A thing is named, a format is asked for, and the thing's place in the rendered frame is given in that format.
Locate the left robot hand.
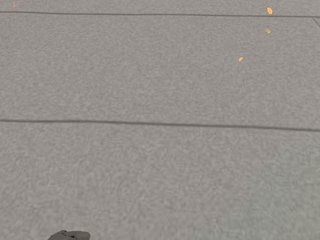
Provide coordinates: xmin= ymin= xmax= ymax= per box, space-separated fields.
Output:
xmin=47 ymin=230 xmax=91 ymax=240

